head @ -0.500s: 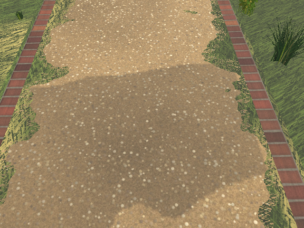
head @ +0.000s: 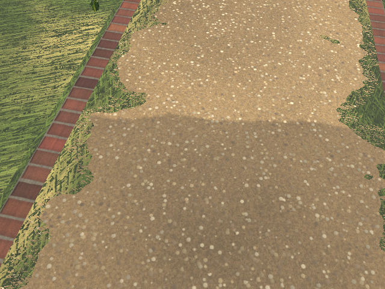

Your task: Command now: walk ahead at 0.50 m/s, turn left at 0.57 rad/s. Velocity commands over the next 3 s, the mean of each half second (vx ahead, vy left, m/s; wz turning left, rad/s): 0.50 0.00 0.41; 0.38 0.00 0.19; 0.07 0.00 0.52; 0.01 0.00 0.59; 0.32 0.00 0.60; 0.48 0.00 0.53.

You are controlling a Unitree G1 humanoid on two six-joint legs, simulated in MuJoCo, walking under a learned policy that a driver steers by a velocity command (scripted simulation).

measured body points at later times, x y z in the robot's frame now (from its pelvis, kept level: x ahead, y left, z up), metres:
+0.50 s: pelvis +0.28 -0.05 +0.00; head +0.31 -0.05 +0.45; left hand +0.30 +0.24 -0.11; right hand +0.47 -0.28 -0.11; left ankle +0.25 +0.10 -0.67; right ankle +0.31 -0.14 -0.74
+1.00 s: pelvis +0.49 +0.07 +0.00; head +0.53 +0.10 +0.44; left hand +0.54 +0.37 -0.12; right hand +0.70 -0.16 -0.10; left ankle +0.53 +0.16 -0.74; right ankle +0.53 -0.09 -0.67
